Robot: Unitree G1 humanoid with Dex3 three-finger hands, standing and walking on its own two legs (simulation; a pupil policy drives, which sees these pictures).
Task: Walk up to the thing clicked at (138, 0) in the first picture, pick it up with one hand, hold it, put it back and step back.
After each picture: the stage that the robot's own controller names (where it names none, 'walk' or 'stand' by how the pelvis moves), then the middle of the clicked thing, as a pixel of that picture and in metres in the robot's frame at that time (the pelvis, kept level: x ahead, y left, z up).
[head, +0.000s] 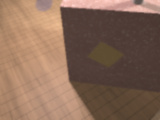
stand; out of the picture +0.98 -0.31 +0.14
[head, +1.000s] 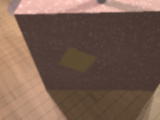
walk; out of the picture +0.89 -0.04 +0.17
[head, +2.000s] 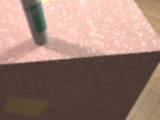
walk; (34, 14) +0.56 +0.23 +0.15
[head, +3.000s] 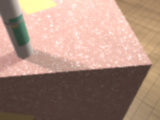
stand; (16, 27) +0.52 +0.27 +0.15
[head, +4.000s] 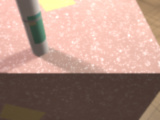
stand; (33, 25) +0.52 +0.22 +0.15
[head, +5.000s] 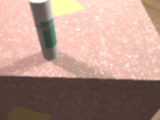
stand; (45, 30) +0.52 +0.18 +0.14
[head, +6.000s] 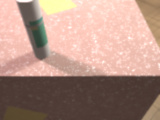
stand; (35, 29) +0.52 +0.21 +0.14
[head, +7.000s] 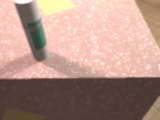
stand; (34, 31) +0.51 +0.21 +0.14
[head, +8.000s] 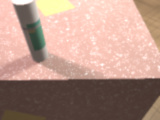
stand; (33, 32) +0.50 +0.21 +0.14
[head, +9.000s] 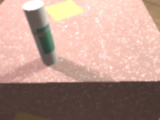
rise first; (42, 36) +0.50 +0.20 +0.14
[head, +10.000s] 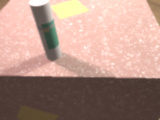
go down; (47, 32) +0.52 +0.20 +0.14
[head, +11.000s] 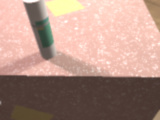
go down; (42, 29) +0.52 +0.20 +0.15
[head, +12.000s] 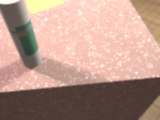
go down; (23, 35) +0.47 +0.19 +0.16
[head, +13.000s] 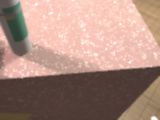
close in; (11, 18) +0.49 +0.20 +0.17
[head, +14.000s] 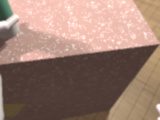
close; out of the picture +0.54 +0.21 +0.20
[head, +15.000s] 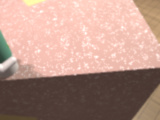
lift; out of the picture +0.41 +0.26 +0.18
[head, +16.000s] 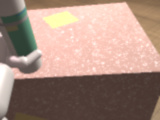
lift; (16, 30) +0.31 +0.17 +0.32
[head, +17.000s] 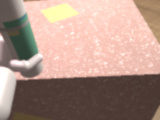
hold; (18, 35) +0.33 +0.18 +0.28
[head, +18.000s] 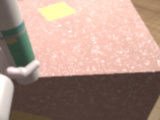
crouch; (15, 42) +0.33 +0.19 +0.26
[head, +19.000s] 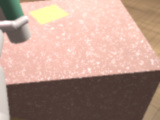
crouch; out of the picture +0.45 +0.21 +0.33
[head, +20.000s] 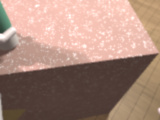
lower; out of the picture +0.51 +0.22 +0.18
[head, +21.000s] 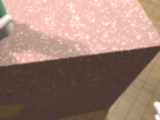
lower; out of the picture +0.53 +0.22 +0.20
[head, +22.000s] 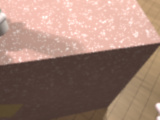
lower; out of the picture +0.53 +0.23 +0.20
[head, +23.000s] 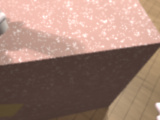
lower; out of the picture +0.53 +0.23 +0.20
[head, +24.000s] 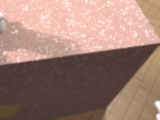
loosen; out of the picture +0.54 +0.23 +0.21
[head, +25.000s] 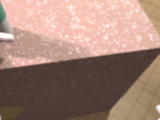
withdraw; out of the picture +0.52 +0.22 +0.20
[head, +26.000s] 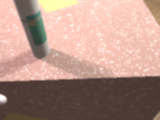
sink last; (33, 25) +0.50 +0.20 +0.18
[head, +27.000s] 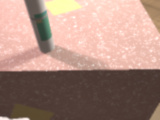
stand; (40, 23) +0.55 +0.22 +0.17
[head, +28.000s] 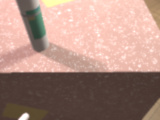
stand; (33, 20) +0.53 +0.21 +0.16
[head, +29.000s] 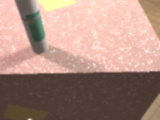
stand; (32, 23) +0.54 +0.22 +0.15
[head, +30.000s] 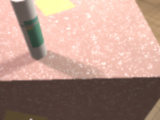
stand; (31, 29) +0.51 +0.22 +0.14
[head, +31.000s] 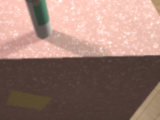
walk; (36, 6) +0.58 +0.19 +0.16
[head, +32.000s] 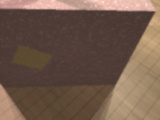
walk; out of the picture +0.84 +0.20 +0.15
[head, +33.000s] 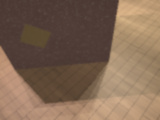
stand; out of the picture +1.18 +0.35 +0.16
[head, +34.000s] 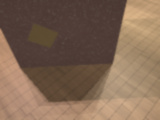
stand; out of the picture +1.22 +0.24 +0.15
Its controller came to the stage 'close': yes
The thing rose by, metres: 0.20
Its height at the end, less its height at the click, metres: +0.00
